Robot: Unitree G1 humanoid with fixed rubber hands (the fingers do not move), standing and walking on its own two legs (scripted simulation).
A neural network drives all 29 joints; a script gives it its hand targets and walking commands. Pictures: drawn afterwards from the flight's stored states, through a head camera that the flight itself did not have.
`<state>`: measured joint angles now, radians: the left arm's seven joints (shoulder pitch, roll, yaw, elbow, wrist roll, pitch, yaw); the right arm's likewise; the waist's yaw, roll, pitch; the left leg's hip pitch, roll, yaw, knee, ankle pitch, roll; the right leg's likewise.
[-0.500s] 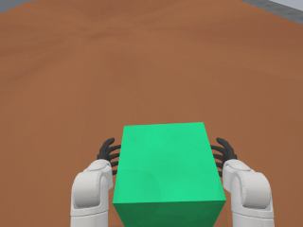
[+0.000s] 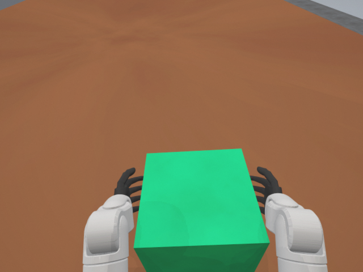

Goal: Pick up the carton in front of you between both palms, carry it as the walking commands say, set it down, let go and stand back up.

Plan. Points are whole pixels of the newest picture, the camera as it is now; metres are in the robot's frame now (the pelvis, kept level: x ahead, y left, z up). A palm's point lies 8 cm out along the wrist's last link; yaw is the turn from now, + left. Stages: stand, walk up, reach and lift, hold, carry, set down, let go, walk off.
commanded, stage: carry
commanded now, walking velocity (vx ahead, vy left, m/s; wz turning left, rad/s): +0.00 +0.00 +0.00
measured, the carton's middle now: (197, 220) +0.26 +0.00 +0.01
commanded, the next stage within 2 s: hold in 1.58 s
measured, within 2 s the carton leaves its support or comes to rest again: neither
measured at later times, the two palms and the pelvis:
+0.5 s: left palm (120, 229) +0.22 +0.15 +0.05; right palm (272, 230) +0.22 -0.15 +0.05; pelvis -0.05 +0.00 +0.00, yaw +0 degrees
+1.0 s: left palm (118, 228) +0.23 +0.16 +0.04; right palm (265, 227) +0.23 -0.14 +0.04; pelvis -0.06 +0.01 +0.00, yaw +0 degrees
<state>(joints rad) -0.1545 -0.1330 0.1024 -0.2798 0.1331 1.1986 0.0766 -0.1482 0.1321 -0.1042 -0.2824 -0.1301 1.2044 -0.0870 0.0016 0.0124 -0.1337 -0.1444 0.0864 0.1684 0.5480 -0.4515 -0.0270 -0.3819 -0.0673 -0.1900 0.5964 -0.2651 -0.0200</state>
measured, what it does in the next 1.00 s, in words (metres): shifts its weight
